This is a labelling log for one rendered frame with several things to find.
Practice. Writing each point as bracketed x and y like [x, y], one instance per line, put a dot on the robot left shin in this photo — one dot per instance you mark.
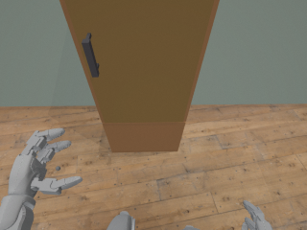
[124, 213]

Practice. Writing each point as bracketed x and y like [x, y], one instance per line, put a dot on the left robot thigh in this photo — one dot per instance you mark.
[122, 222]

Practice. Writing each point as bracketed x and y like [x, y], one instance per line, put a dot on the cupboard door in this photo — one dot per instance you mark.
[148, 53]

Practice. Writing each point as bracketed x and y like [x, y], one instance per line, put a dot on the left robot forearm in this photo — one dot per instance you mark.
[16, 212]

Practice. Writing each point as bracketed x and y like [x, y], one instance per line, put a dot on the robot right hand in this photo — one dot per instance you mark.
[258, 221]

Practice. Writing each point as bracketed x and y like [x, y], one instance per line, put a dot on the handle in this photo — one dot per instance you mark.
[90, 57]

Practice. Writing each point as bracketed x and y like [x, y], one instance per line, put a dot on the robot left hand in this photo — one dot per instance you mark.
[26, 166]

